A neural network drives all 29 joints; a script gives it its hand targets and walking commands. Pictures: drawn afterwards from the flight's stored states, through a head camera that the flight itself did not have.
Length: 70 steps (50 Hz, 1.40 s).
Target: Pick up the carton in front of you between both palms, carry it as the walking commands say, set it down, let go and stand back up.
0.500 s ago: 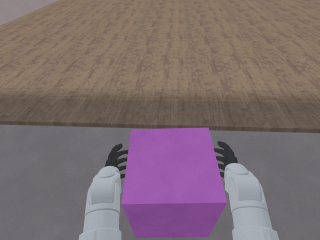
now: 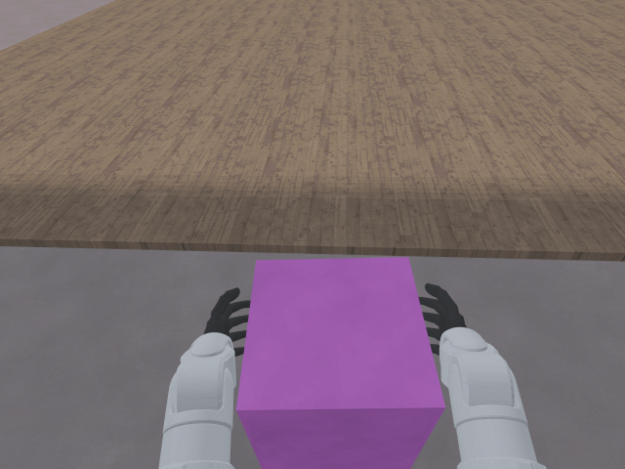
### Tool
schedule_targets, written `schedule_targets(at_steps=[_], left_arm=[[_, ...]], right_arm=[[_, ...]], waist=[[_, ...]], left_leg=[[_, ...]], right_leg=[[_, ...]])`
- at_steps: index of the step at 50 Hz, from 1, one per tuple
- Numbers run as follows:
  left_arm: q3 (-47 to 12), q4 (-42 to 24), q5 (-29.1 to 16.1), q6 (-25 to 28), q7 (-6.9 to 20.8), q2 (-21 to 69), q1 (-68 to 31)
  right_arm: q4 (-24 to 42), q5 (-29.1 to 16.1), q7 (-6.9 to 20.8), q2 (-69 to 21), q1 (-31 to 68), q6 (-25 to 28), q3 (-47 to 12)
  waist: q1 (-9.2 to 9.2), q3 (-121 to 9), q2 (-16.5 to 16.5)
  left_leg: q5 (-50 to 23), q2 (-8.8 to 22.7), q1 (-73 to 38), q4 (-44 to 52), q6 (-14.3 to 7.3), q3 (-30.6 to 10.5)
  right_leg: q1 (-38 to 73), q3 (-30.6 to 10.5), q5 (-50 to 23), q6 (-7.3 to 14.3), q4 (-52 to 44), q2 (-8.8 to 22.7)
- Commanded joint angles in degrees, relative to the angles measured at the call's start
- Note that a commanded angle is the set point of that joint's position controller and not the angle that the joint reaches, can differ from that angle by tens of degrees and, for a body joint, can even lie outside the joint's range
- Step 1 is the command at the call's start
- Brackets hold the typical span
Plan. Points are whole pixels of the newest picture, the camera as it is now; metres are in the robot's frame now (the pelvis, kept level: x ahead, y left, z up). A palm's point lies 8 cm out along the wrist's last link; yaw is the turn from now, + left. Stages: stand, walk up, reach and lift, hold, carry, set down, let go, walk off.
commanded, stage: hold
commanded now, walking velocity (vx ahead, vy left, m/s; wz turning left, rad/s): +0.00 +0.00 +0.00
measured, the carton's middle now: (333, 369) +0.28 +0.00 -0.03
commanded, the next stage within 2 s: carry in 0.04 s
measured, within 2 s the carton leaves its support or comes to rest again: neither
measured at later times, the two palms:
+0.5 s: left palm (214, 271) +0.39 +0.17 +0.08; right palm (420, 266) +0.39 -0.13 +0.07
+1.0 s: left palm (214, 177) +0.68 +0.23 +0.05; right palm (358, 170) +0.68 -0.07 +0.05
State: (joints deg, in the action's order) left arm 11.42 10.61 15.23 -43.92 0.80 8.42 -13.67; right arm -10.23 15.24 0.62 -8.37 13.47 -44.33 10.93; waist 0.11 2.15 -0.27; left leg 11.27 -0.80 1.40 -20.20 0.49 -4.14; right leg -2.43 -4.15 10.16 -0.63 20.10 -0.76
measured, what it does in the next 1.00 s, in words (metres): walks ahead: right foot, then left foot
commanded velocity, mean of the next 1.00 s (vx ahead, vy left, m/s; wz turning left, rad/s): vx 0.50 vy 0.00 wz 0.00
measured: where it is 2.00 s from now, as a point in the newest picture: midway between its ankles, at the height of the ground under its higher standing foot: (308, 326)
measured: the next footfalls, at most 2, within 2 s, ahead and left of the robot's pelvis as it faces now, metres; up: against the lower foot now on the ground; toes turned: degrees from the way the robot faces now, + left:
right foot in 0.52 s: +0.20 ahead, -0.08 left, +0.00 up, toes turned -7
left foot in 0.90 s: +0.51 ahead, +0.16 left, +0.00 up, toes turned +15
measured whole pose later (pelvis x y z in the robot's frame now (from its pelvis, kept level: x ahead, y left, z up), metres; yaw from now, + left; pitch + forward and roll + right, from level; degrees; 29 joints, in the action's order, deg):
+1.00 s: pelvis +0.41 +0.08 -0.02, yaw +1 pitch +4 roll +1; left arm 8.4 -17.7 5.8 -69.5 -5.2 7.7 -9.6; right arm 15.6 6.1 -5.1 -7.8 10.2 -68.6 5.8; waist -0.4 -3.6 1.5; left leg 11.3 2.1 24.5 -31.1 -5.4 15.5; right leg -18.0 2.7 24.0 0.0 64.2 5.8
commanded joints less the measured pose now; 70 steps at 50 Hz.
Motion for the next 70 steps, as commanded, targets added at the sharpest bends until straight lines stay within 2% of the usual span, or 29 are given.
schedule_targets(at_steps=[1, 2, 5, 9, 13, 15, 16, 17, 18, 19, 21, 25, 26, 27, 28, 29, 32, 36, 41, 44, 45, 46, 47, 50, 54, 65, 68, 69, 70], left_arm=[[-29.8, -3.1, -14.1, 1.8, 12.0, 50.5, -25.7], [-31.2, -2.5, -15.0, 1.4, 12.1, 51.5, -28.1], [-33.3, -5.6, -16.9, 0.9, 11.8, 51.6, -29.2], [-38.6, -11.5, -20.1, -2.3, 10.4, 51.0, -28.1], [-41.6, -16.4, -22.9, -8.8, 8.7, 46.8, -26.4], [-43.1, -19.3, -24.9, -12.4, 8.1, 45.6, -27.1], [-44.0, -21.2, -26.1, -14.1, 7.9, 45.4, -26.9], [-44.8, -23.1, -27.6, -15.7, 8.0, 45.8, -27.7], [-45.9, -24.1, -29.3, -17.3, 8.2, 46.6, -27.5], [-46.7, -25.2, -30.9, -18.4, 8.6, 47.6, -27.7], [-47.4, -27.4, -33.2, -20.0, 9.2, 49.8, -27.1], [-46.3, -32.6, -32.2, -22.6, 8.4, 50.0, -19.5], [-45.8, -33.7, -31.1, -23.0, 8.1, 49.4, -17.7], [-45.3, -33.4, -30.3, -23.6, 7.6, 48.9, -16.9], [-44.4, -32.7, -29.4, -24.0, 7.3, 48.0, -17.4], [-44.1, -33.7, -29.5, -24.5, 6.9, 47.9, -19.3], [-44.5, -35.9, -31.3, -26.3, 6.4, 47.9, -23.5], [-45.3, -33.8, -33.2, -27.5, 7.6, 47.7, -23.5], [-45.2, -31.7, -33.4, -27.5, 9.0, 48.1, -22.7], [-45.3, -32.5, -32.9, -27.1, 9.3, 48.6, -22.6], [-45.3, -32.5, -32.6, -27.0, 9.4, 48.1, -22.4], [-45.8, -33.5, -32.7, -27.2, 9.5, 48.3, -23.5], [-46.4, -33.4, -32.6, -27.0, 9.6, 48.7, -23.9], [-47.5, -33.3, -32.8, -24.8, 9.8, 53.0, -25.0], [-47.7, -31.8, -31.0, -22.1, 8.9, 55.6, -19.2], [-48.4, -41.4, -32.2, -23.3, 7.3, 48.3, -20.7], [-46.4, -43.0, -32.9, -26.0, 7.0, 43.5, -22.5], [-45.4, -42.7, -32.9, -26.8, 6.9, 41.6, -22.8], [-44.2, -42.4, -32.6, -27.8, 6.8, 38.7, -24.3]], right_arm=[[3.5, -14.1, 11.9, -50.7, 25.9, 2.2, -30.0], [3.0, -15.0, 12.1, -51.0, 28.2, 1.8, -31.2], [6.0, -17.4, 11.9, -51.7, 30.0, 1.4, -34.0], [11.5, -20.7, 10.9, -51.0, 29.7, -1.7, -38.9], [16.5, -24.7, 10.0, -47.9, 29.5, -8.4, -42.9], [18.2, -26.8, 9.6, -47.4, 29.3, -11.9, -43.7], [18.9, -27.6, 9.3, -47.1, 28.4, -13.5, -44.0], [19.2, -27.9, 9.0, -46.8, 26.0, -14.8, -43.9], [19.3, -27.8, 8.5, -46.7, 22.9, -16.0, -43.5], [22.3, -27.9, 7.9, -46.6, 22.3, -17.1, -43.9], [29.0, -29.1, 7.2, -47.8, 24.4, -19.2, -45.1], [35.3, -31.6, 7.8, -49.8, 20.6, -22.5, -46.4], [35.7, -31.9, 8.1, -49.6, 18.2, -23.0, -46.5], [36.5, -32.3, 8.4, -47.9, 20.0, -23.8, -46.4], [38.5, -33.6, 8.7, -46.6, 23.8, -24.9, -47.1], [38.4, -34.5, 9.0, -46.0, 26.2, -25.7, -47.4], [35.3, -35.3, 9.2, -46.7, 25.8, -26.7, -45.9], [31.3, -32.2, 7.9, -47.6, 22.2, -27.1, -44.1], [30.3, -30.0, 7.2, -48.9, 21.3, -26.8, -43.6], [30.1, -29.9, 7.5, -49.7, 20.4, -26.2, -43.7], [29.9, -29.7, 7.7, -49.7, 19.8, -26.0, -43.5], [28.9, -28.9, 8.0, -49.2, 18.8, -25.5, -43.2], [28.5, -29.3, 8.2, -50.6, 19.1, -25.1, -43.7], [31.8, -31.9, 8.8, -55.4, 23.1, -23.3, -46.2], [33.2, -33.4, 9.7, -56.2, 21.1, -21.6, -48.0], [40.4, -33.1, 9.2, -46.9, 19.7, -22.8, -46.6], [43.2, -32.8, 7.8, -42.2, 22.6, -25.3, -45.5], [43.7, -32.6, 7.4, -40.0, 24.1, -26.3, -45.1], [43.9, -32.8, 6.9, -38.8, 26.2, -27.6, -44.9]], waist=[[0.02, -12.9, 0.0], [0.04, -15.5, 0.7], [0.0, -12.3, 0.4], [0.46, -18.3, 1.2], [0.58, -15.8, 9.4], [0.38, -14.9, 6.3], [0.1, -14.9, 0.5], [-0.87, -15.8, -10.8], [-1.47, -14.6, -16.5], [-1.97, -12.8, -14.0], [-2.09, -15.7, -7.8], [-0.27, -22.1, -8.2], [0.18, -24.3, -5.1], [1.5, -26.7, 3.9], [1.79, -24.8, 17.6], [1.4, -22.4, 13.0], [1.29, -19.9, 1.5], [0.96, -17.7, 6.3], [1.05, -14.0, 10.5], [-0.41, -19.0, 7.1], [-1.63, -22.6, 3.6], [-2.07, -26.8, -10.0], [-1.73, -26.2, -15.6], [-1.22, -24.0, -2.1], [-0.87, -23.8, -5.4], [-1.41, -12.7, -8.6], [0.17, -17.5, -7.7], [1.35, -21.8, -4.7], [2.23, -27.3, 5.8]], left_leg=[[-9.8, -4.5, -0.2, 2.8, -0.1, 0.0], [-2.4, 6.3, 6.3, -1.6, -0.7, 0.7], [29.7, 5.0, 14.6, 0.8, -1.6, -2.1], [17.6, 4.1, 15.5, -5.4, -1.2, 0.6], [15.4, 0.6, 20.9, -10.8, -0.8, 7.9], [12.4, 1.7, 13.9, -4.8, -1.6, 7.6], [13.6, 5.2, 8.8, -1.0, -2.7, 2.2], [12.1, 13.0, 1.2, 2.7, -5.8, -10.1], [2.5, 18.8, -5.5, 4.3, -9.6, -19.5], [-8.9, 20.9, -8.7, 3.7, -12.3, -21.6], [-17.3, 20.3, -12.0, 2.0, -12.0, -17.0], [-13.0, 12.1, 1.6, -3.7, -5.3, 1.9], [-13.0, 10.0, 11.9, -9.3, -3.5, 6.6], [-3.4, 6.7, 23.0, -22.7, -1.0, 11.3], [13.7, 1.0, 40.2, -34.9, 0.5, 12.4], [18.7, 3.4, 45.3, -42.3, -1.5, 7.0], [12.5, 8.3, 45.1, -40.6, -1.9, 5.3], [4.3, 5.3, 38.0, -24.4, -0.1, 10.9], [-5.7, 2.1, 26.1, -10.3, -1.2, 17.7], [-3.1, -1.5, 5.0, -7.4, -2.6, 22.1], [0.8, 3.4, -6.1, -7.0, -2.9, 15.7], [17.2, 21.2, -14.1, 2.7, -9.8, -14.0], [13.3, 27.0, -16.7, 10.2, -14.1, -28.4], [-5.5, 22.5, -8.2, 6.5, -10.4, -11.3], [-10.6, 18.4, -5.5, 8.6, -7.6, 1.2], [-23.9, 14.5, -7.2, 8.2, -6.7, 12.9], [-35.5, 12.1, -5.5, -7.0, -4.1, 17.9], [-30.7, 10.0, 0.9, -18.0, -2.8, 18.5], [-13.2, 6.7, 15.1, -35.1, -0.2, 16.8]], right_leg=[[3.8, 0.1, -9.5, 0.2, -1.9, -4.7], [-2.6, 1.4, -1.6, 0.4, 2.3, 6.2], [-10.5, -1.3, 30.2, 1.1, -0.3, 5.1], [-8.0, -2.6, 20.8, 3.1, 0.8, 7.2], [-9.2, -12.4, 30.2, 7.1, -5.8, 13.8], [-14.4, -6.5, 24.0, 5.9, -0.8, 11.4], [-19.2, -0.1, 19.3, 4.1, 6.4, 7.7], [-27.9, 7.2, 14.6, 1.5, 19.8, 3.8], [-38.0, 10.9, 17.3, -0.1, 23.9, 1.5], [-43.0, 10.5, 22.1, 0.1, 24.5, 1.9], [-42.2, 10.6, 21.0, 0.4, 20.4, 2.3], [-12.2, 16.7, 2.7, 0.8, 2.3, -1.5], [4.0, 15.1, -0.7, 1.5, 0.8, 0.0], [14.9, 0.0, 10.3, 4.6, -4.7, 10.3], [22.2, -22.3, 8.0, 11.7, -7.5, 24.1], [20.3, -25.5, 1.4, 15.7, -6.3, 27.3], [13.9, -12.2, -3.9, 11.8, -7.6, 23.3], [9.2, 2.1, -10.8, 8.2, -9.0, 17.0], [2.7, 10.5, -17.3, 5.6, -6.9, 14.5], [-4.5, 17.3, -25.5, 2.7, 10.2, 11.3], [-11.9, 17.0, -16.8, 1.2, 21.1, 9.9], [-24.5, 15.8, -2.1, -1.5, 39.5, 4.5], [-35.0, 9.9, 15.9, -1.0, 50.0, 0.7], [-36.5, 4.1, 9.6, 2.3, 52.1, 9.0], [-33.4, 7.7, 4.1, 1.3, 40.0, 8.0], [-29.5, 16.9, -9.1, 1.8, 10.1, 4.0], [-12.7, 21.0, -5.6, 3.0, 5.9, -0.4], [-0.4, 19.8, -1.7, 3.0, 6.5, 0.3], [13.1, -2.2, 2.1, 7.9, 4.5, 16.1]])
